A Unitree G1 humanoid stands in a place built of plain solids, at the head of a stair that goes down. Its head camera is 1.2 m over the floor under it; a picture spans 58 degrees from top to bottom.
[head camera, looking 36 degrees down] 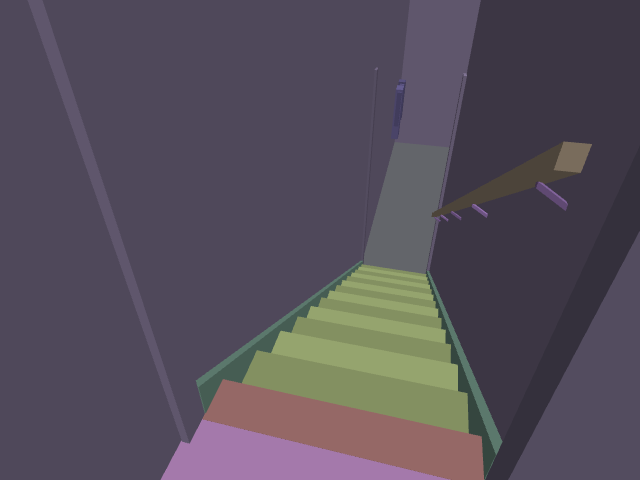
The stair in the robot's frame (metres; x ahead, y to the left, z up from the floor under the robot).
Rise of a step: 0.18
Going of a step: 0.27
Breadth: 0.81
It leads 14 degrees to the right of straight ahead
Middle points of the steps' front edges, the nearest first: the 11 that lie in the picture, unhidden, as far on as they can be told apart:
0.78 -0.08 0.00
1.04 -0.14 -0.17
1.30 -0.21 -0.35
1.57 -0.27 -0.52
1.83 -0.34 -0.70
2.09 -0.40 -0.88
2.35 -0.47 -1.06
2.61 -0.53 -1.23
2.88 -0.60 -1.41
3.14 -0.66 -1.59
3.40 -0.73 -1.76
